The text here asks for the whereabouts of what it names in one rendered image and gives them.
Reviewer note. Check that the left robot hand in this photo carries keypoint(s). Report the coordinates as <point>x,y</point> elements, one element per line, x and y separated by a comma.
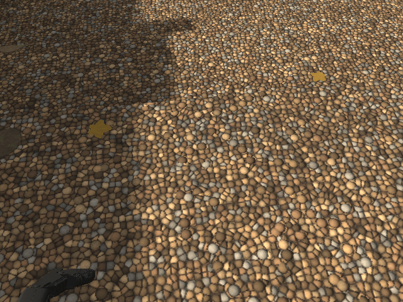
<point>55,282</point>

